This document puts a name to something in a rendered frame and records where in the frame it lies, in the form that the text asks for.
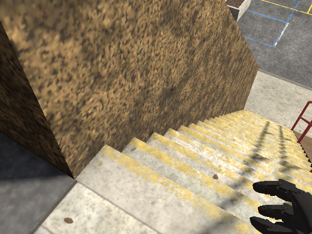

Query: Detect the stairs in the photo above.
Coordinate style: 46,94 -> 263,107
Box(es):
121,109 -> 312,225

